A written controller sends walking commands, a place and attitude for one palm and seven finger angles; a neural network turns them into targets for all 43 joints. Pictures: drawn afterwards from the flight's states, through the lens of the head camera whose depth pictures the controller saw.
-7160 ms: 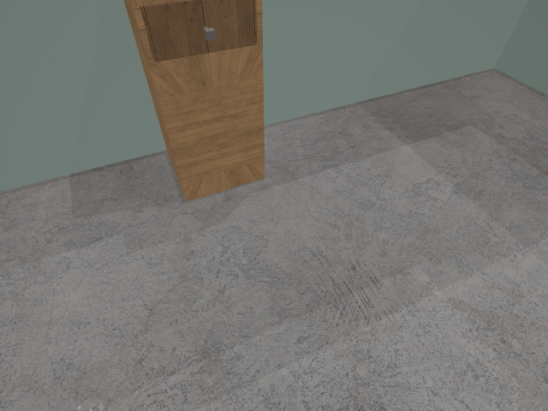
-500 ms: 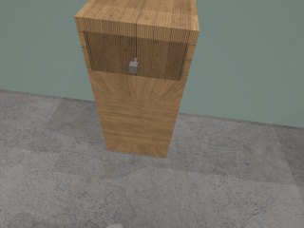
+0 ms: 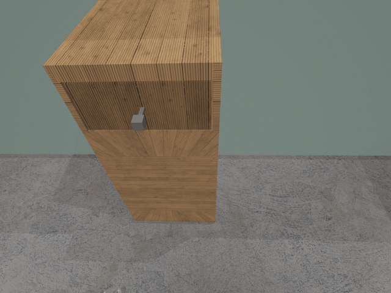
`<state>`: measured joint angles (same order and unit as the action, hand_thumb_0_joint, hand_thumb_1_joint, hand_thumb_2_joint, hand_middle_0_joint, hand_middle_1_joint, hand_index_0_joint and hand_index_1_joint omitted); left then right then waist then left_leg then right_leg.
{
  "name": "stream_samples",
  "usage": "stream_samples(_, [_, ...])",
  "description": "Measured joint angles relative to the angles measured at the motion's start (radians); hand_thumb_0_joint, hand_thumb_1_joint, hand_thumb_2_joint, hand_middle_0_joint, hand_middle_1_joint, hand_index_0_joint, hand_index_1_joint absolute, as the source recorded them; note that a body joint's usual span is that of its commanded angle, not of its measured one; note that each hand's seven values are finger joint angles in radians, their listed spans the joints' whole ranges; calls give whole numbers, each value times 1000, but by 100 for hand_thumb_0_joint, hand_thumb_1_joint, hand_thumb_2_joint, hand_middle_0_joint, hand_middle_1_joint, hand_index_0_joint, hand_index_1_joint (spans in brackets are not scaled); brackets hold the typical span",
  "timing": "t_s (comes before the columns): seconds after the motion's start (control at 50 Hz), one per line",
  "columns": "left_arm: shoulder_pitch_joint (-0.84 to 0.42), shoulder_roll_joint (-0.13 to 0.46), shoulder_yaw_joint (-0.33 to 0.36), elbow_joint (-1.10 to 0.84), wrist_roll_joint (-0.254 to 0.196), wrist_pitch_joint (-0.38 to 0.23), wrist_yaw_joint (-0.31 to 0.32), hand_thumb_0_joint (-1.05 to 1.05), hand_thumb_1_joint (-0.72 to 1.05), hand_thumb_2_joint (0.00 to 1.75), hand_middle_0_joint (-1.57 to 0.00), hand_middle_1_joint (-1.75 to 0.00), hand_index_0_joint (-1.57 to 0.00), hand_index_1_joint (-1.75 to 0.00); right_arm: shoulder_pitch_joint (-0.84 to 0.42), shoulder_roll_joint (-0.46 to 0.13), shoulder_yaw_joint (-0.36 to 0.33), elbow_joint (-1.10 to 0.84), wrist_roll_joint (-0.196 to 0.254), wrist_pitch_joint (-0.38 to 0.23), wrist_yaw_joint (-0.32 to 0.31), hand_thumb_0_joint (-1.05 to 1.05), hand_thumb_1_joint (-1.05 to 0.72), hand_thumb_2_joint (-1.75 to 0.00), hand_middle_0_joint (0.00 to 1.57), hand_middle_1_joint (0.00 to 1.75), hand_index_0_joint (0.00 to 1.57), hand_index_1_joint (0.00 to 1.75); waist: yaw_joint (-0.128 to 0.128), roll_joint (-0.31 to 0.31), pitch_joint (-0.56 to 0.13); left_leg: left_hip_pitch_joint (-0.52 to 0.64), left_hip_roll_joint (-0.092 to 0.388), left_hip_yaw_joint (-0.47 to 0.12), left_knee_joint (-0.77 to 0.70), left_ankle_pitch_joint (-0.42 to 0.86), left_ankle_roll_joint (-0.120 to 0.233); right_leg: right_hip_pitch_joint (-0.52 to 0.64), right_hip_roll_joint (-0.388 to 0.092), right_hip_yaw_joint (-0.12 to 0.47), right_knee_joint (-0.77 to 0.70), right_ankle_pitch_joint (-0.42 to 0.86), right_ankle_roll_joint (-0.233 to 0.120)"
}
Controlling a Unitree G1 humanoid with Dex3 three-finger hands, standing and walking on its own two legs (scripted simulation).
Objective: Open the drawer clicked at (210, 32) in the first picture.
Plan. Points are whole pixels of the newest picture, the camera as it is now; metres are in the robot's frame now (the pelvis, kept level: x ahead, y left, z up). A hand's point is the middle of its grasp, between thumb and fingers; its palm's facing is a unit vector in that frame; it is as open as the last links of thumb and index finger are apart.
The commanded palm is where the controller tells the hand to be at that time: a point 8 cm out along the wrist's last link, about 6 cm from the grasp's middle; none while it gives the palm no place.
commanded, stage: come to a stop and stand still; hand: left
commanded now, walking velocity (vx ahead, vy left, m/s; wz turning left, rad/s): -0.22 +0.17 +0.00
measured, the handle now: (140, 118) +0.54 +0.16 +0.04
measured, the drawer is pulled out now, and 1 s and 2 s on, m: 0.00 0.00 0.00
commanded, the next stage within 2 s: look again from close up in 0.82 s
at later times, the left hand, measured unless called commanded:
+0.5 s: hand out of the picture -0.05 +0.23 -0.16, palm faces +0.06 -0.98 -0.19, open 7.4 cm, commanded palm none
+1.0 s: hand out of the picture -0.01 +0.18 -0.17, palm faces +0.01 -0.98 -0.22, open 7.3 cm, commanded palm none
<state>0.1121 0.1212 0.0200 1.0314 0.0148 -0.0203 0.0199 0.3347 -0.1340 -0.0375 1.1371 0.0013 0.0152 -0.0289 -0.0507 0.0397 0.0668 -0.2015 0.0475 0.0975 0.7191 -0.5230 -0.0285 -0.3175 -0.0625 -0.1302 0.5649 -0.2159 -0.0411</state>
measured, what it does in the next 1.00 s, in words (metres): steps on the spot: left foot, then right foot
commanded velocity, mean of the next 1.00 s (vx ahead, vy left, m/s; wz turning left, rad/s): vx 0.04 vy -0.02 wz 0.00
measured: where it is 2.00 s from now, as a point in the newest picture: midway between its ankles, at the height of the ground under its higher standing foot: outside the picture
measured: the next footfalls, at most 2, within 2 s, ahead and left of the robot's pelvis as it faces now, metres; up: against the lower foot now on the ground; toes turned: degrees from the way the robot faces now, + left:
left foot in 0.28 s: +0.00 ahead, +0.15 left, +0.00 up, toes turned +1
right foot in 0.62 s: -0.02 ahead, -0.09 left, +0.00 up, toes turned -3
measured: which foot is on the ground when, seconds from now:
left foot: up 0.00-0.26, down 0.28-1.00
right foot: down 0.00-0.30, up 0.32-0.60, down 0.62-1.00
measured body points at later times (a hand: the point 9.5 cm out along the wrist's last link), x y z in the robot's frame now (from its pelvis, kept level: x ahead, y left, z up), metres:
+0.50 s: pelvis -0.04 +0.04 +0.01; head -0.04 +0.05 +0.46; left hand -0.05 +0.29 -0.15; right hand -0.01 -0.19 -0.14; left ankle -0.04 +0.15 -0.73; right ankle -0.06 -0.08 -0.69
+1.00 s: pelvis -0.02 +0.01 +0.00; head -0.01 -0.01 +0.45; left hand -0.01 +0.23 -0.15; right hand -0.04 -0.19 -0.17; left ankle -0.04 +0.15 -0.73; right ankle -0.06 -0.09 -0.73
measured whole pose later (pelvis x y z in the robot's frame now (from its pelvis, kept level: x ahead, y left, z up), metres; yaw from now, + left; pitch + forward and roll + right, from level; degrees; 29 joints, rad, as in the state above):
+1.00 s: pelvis -0.02 +0.01 +0.00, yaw -1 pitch -1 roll +1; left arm 0.29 0.14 0.01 1.10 0.01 -0.02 0.03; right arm 0.33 -0.13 0.02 1.11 -0.01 -0.01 -0.03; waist -0.01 0.04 0.01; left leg -0.20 0.04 0.03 0.55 -0.33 -0.03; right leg -0.19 0.00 -0.04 0.57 -0.37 -0.03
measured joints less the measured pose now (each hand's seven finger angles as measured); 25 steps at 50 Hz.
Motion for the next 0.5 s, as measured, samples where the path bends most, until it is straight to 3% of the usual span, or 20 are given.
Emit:
stream_samples(0.08, [-16, -9, 19, -23, 3, 18, 17, -1, 93, 89, -20, -30, -20, -30, -51, -17, -15, -30, 1, 27, -1, 0, -91, -90, 20, 30, 20, 30, 31, -12, 24, -110, -30, -48, 188, -25, -3, 3, -14, -5, -27, 27, 0])
stream_samples(0.16, [-8, 16, 29, -35, 14, 42, 15, -1, 93, 89, -20, -30, -21, -30, -108, -44, -27, -80, -5, 38, 7, 0, -91, -90, 20, 30, 20, 30, 50, -24, 25, -154, -32, -60, 202, 23, -7, -15, -23, 2, -47, 60, 11])
stream_samples(0.22, [12, 44, 37, -33, 19, 56, 13, -1, 92, 89, -20, -30, -21, -30, -132, -57, -26, -117, -8, 25, 13, 0, -91, -90, 20, 30, 20, 30, 58, -38, 12, -119, -23, -56, 82, 75, 0, -33, -26, 9, -48, 79, 23])
stream_samples(0.28, [46, 70, 41, -21, 10, 70, 9, 0, 92, 89, -20, -30, -20, -30, -125, -63, -17, -137, -13, -3, 14, 0, -91, -90, 20, 30, 20, 30, 60, -44, -19, -35, -14, -57, -137, 181, 16, -68, -20, 16, -2, 55, 42])
stream_samples(0.32, [67, 87, 44, -3, 3, 83, 5, 0, 92, 89, -20, -30, -20, -30, -115, -48, -7, -131, -23, -7, 12, 0, -91, -90, 19, 30, 20, 30, 59, -66, -33, -32, -24, -51, -142, 210, 28, -79, -10, 53, 48, -60, 53])
stream_samples(0.38, [107, 95, 45, 19, 8, 88, -10, 0, 92, 89, -19, -30, -20, -30, -85, -27, 11, -114, -28, -4, 8, 0, -91, -90, 20, 30, 20, 30, 58, -67, -63, -4, -26, -60, -217, 252, 39, -93, 27, 102, 201, -125, 56])
stream_samples(0.44, [156, 95, 41, 33, 10, 73, -20, 1, 92, 89, -19, -30, -20, -30, -66, -15, 19, -93, -27, -6, 1, 0, -92, -90, 20, 30, 20, 30, 67, -65, -81, 24, -27, -59, -302, 298, 42, -76, 43, 109, 296, -133, 62])
stream_samples(0.5, [196, 86, 32, 57, 8, 67, -24, 1, 92, 89, -19, -30, -20, -30, -56, -12, 19, -84, -24, -16, -1, 0, -92, -90, 20, 30, 21, 30, 63, -68, -81, 40, -32, -48, -351, 324, 41, -27, 38, 102, 262, -160, 68])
